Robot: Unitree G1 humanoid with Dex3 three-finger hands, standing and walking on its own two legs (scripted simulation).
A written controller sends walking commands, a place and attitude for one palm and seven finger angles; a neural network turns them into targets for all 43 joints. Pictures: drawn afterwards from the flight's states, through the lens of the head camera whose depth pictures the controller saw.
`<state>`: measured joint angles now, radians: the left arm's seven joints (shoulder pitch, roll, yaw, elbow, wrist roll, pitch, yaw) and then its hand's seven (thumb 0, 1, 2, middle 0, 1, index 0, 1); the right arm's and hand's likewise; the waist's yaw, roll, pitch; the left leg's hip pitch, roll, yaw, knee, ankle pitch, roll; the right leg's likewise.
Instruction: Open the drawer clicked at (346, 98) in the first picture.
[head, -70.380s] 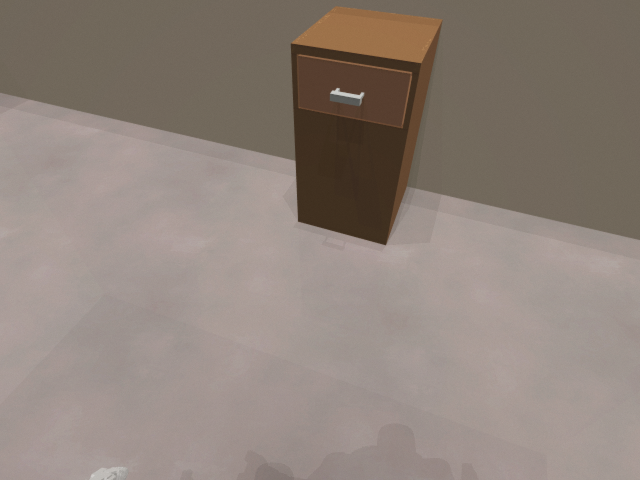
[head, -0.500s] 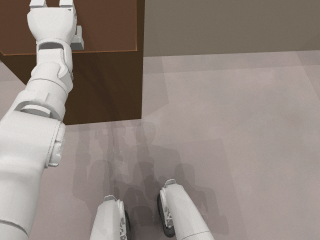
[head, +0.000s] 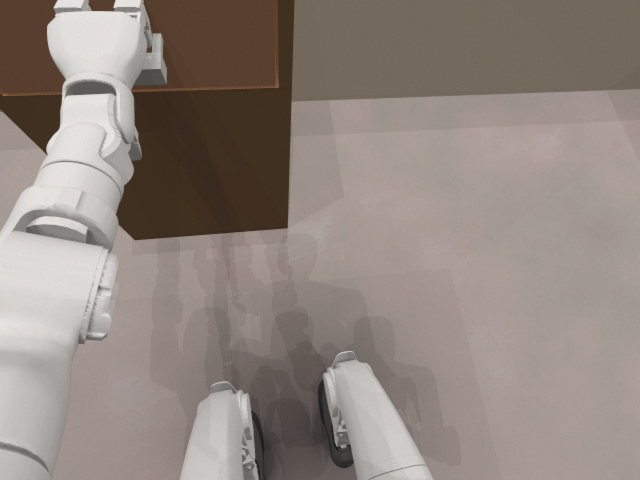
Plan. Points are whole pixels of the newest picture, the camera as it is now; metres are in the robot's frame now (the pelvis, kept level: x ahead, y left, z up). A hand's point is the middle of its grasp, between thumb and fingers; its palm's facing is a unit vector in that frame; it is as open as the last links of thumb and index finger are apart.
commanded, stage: close the thumb around the handle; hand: left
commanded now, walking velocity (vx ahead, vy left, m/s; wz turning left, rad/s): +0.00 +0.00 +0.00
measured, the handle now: (120, 56) +0.64 +0.15 +0.04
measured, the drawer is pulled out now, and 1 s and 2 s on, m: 0.00 0.00 0.10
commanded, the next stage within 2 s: pull the drawer open in 0.66 s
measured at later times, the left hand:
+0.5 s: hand (118, 84) +0.59 +0.15 +0.04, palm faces -0.02 +0.03 -1.00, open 8.4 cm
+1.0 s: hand (119, 91) +0.58 +0.15 +0.04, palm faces -0.02 +0.03 -1.00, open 8.3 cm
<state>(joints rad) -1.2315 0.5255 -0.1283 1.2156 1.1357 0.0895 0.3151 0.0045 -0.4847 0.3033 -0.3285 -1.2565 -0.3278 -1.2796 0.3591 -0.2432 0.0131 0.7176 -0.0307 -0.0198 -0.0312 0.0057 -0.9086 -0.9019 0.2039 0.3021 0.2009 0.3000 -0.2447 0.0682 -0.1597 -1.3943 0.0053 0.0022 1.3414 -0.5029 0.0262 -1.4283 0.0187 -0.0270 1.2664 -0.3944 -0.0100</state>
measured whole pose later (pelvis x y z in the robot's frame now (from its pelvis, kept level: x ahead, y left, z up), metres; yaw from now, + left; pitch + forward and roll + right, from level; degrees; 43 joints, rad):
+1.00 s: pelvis +0.04 +0.00 +0.03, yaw +0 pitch +30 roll -1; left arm -1.03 0.44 -0.12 1.15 1.12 0.09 0.40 0.00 0.41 0.68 -0.19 -1.34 -0.22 -1.32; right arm 0.34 -0.23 -0.02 0.72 -0.04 0.03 -0.01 0.01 -0.91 -0.90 0.20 0.30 0.20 0.30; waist -0.20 0.06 -0.17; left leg -1.21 0.01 0.01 1.21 -0.52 0.02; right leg -1.25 0.03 -0.02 1.15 -0.42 -0.01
